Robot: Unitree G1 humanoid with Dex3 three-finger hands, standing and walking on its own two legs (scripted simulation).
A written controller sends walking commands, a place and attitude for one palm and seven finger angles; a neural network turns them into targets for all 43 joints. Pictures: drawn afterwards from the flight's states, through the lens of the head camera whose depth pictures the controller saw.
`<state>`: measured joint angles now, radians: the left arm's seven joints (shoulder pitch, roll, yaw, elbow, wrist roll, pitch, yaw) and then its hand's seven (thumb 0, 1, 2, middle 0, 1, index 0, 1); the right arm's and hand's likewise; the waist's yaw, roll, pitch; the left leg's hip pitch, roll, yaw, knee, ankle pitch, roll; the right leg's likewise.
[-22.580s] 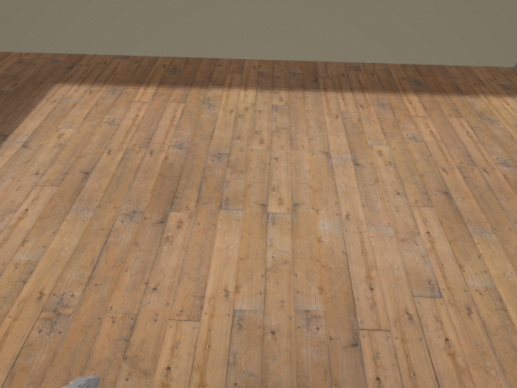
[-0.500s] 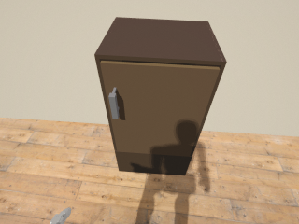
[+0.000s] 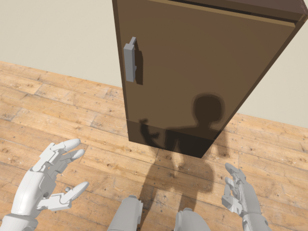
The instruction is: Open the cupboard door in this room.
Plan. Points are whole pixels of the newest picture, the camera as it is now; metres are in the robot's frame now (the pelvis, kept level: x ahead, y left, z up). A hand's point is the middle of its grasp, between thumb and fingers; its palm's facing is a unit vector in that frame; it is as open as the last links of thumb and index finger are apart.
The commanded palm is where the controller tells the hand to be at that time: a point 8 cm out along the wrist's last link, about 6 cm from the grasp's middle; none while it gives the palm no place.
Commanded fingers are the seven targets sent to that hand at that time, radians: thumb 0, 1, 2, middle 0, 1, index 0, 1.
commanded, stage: raise the hand with hooked fingers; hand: left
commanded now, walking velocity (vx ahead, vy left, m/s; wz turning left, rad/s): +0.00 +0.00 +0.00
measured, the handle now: (132, 59) +0.58 +0.16 +0.07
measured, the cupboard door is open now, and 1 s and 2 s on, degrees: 0 0 0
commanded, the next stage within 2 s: move the hooked fingers beside the handle in 1.46 s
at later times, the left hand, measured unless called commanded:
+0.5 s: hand (61, 158) +0.25 +0.25 +0.06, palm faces -0.10 -0.99 -0.05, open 12.8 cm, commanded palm +0.23 +0.30 +0.07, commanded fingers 0.00 -0.45 0.32 -0.30 -1.17 -0.30 -1.17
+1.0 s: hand (49, 133) +0.29 +0.29 +0.07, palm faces -0.09 -0.99 -0.06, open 13.9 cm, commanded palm +0.27 +0.33 +0.08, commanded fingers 0.00 -0.50 0.30 -0.30 -1.20 -0.30 -1.20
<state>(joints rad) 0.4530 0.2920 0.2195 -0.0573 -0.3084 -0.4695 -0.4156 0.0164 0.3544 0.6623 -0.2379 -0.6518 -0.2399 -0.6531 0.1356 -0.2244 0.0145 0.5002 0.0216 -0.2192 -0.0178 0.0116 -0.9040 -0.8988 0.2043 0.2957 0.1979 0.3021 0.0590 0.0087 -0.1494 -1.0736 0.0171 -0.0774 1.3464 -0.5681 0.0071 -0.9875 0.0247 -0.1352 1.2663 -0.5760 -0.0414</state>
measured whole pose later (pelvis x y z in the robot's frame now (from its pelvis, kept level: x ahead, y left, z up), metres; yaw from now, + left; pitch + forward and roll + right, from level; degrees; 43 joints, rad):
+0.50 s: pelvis +0.01 +0.02 +0.01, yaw -1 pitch +18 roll -4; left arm 0.31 0.36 0.33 0.09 -0.38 -0.39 -0.48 0.00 -0.23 0.41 -0.28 -1.03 -0.28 -1.03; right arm 0.24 -0.28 -0.02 0.51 0.04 -0.22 -0.04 0.02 -0.90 -0.90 0.20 0.30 0.20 0.30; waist -0.01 0.00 -0.16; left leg -1.04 0.02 -0.02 1.26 -0.55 0.03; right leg -0.97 0.02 -0.08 1.20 -0.55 -0.01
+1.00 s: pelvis +0.01 +0.02 +0.02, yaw -2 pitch +18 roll -4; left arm 0.02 0.47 0.43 0.37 -0.39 -0.32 -0.59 -0.01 -0.49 0.30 -0.30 -1.20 -0.30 -1.20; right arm 0.28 -0.28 0.05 0.50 0.04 -0.19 -0.04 0.01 -0.90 -0.90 0.21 0.30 0.20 0.30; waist -0.01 0.02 -0.15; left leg -1.02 0.01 -0.02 1.22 -0.52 0.04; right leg -0.95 0.02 -0.08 1.15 -0.52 -0.01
